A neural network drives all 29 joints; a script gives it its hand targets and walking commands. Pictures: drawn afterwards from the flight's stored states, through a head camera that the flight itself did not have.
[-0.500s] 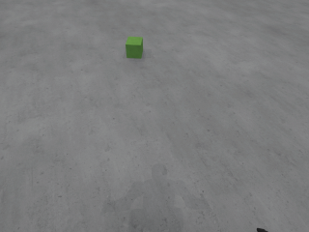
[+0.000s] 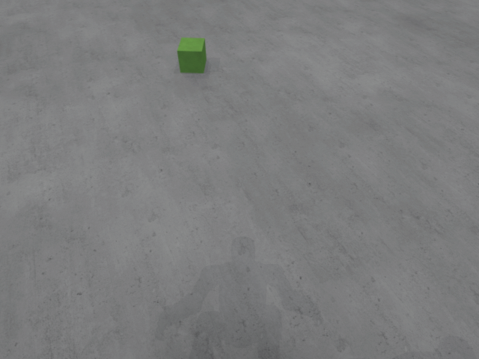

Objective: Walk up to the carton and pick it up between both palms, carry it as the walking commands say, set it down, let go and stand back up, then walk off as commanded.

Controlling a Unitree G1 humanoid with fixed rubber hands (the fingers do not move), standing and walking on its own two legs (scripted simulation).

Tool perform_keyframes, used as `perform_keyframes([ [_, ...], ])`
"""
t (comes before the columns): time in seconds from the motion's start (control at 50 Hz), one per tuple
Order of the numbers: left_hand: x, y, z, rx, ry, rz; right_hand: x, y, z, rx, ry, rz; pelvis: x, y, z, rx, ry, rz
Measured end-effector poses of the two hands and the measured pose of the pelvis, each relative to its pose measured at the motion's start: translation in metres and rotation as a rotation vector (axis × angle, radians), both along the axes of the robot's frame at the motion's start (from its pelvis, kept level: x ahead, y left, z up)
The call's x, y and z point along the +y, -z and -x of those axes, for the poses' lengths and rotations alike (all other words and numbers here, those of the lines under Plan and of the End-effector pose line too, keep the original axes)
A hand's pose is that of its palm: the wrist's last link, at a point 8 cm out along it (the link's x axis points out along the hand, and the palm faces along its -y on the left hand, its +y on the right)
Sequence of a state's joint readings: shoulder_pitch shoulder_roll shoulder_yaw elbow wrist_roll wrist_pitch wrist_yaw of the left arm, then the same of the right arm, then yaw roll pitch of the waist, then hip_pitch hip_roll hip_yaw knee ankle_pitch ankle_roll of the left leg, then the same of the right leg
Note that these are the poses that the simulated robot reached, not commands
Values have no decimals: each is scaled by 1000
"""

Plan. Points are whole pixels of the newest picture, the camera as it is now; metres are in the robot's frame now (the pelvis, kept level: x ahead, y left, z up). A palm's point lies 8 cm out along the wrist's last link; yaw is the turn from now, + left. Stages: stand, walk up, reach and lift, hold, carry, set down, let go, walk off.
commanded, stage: walk off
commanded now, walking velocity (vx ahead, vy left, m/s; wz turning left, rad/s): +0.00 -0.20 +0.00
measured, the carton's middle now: (192, 55) +2.32 +0.23 -0.69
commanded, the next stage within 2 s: none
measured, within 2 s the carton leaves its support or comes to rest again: neither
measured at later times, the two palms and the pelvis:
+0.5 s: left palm out of the picture +0.00 +0.14 -0.16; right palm out of the picture +0.03 -0.38 -0.12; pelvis -0.03 -0.12 -0.01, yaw +2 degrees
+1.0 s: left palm out of the picture +0.02 +0.00 -0.11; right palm out of the picture -0.01 -0.55 -0.14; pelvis -0.05 -0.27 +0.00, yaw +2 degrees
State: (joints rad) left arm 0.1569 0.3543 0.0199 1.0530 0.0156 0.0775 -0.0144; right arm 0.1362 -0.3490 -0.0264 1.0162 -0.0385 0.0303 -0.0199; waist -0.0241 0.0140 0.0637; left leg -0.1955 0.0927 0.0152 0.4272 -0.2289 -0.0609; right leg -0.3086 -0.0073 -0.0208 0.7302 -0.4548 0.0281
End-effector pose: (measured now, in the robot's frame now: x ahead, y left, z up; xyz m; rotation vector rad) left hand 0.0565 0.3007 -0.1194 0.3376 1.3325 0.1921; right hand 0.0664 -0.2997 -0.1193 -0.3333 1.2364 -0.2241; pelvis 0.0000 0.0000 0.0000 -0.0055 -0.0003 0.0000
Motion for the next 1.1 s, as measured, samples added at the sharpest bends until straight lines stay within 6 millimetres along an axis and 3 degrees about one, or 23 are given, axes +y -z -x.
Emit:
perform_keyframes([
  [0.1, -42, 3, 11, -4, 1, -3, -48, 18, 17, 44, 28, 0, -40, 10, 9, -2, 1, 3],
  [0.16, -68, -1, 25, -5, -16, 8, -63, 17, 20, 67, 35, -2, -58, 5, 14, -2, -11, -10],
  [0.28, -110, -2, 36, -30, -44, 24, -76, 13, 16, 48, 12, -22, -84, -1, 19, -3, -24, -13],
  [0.42, -147, 24, 48, -36, -72, 91, -73, 10, 15, 11, 3, -28, -107, 5, 27, -8, -34, 16],
  [0.48, -159, 37, 56, -26, -86, 126, -75, 7, 28, 6, 11, -14, -115, 9, 30, -11, -39, 23],
  [0.52, -166, 35, 58, -18, -74, 140, -84, 1, 45, 28, 30, 0, -120, 4, 33, -12, -33, 26],
  [0.58, -173, 28, 55, -31, -68, 153, -102, -9, 70, 71, 59, 20, -131, -3, 35, -13, -26, 33],
  [0.68, -187, 23, 55, -22, -59, 143, -136, -16, 86, 81, 82, 39, -154, -6, 39, -9, -19, 46],
  [0.76, -214, 19, 41, -36, -24, 138, -167, -10, 95, 89, 103, 29, -180, -3, 42, -1, -14, 42],
  [0.84, -248, 13, 19, -86, 15, 98, -211, 8, 103, 104, 128, 8, -217, 6, 43, 8, -13, 21],
  [0.92, -280, 3, 22, -114, 19, 63, -243, 23, 98, 119, 116, -16, -247, 8, 47, 7, -22, 5],
  [1.02, -309, -6, 39, -117, -19, 42, -256, 20, 70, 67, 66, -51, -272, 0, 48, 8, -33, -9],
  [1.1, -332, 2, 48, -122, -45, 63, -260, 17, 54, 33, 37, -60, -289, 1, 48, 5, -38, -2],
])
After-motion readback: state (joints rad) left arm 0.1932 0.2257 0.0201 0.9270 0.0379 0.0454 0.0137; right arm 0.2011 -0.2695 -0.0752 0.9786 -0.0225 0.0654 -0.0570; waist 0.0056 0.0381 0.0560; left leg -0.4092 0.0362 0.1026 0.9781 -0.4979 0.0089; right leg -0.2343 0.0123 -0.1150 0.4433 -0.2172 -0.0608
